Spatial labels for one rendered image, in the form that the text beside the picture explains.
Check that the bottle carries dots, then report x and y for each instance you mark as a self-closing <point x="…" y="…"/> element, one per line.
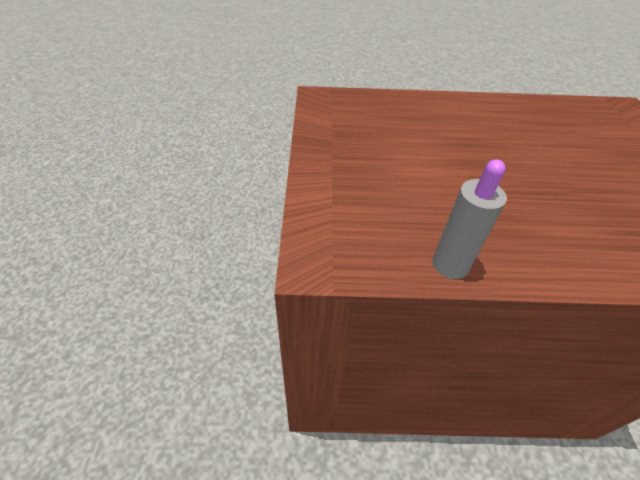
<point x="476" y="209"/>

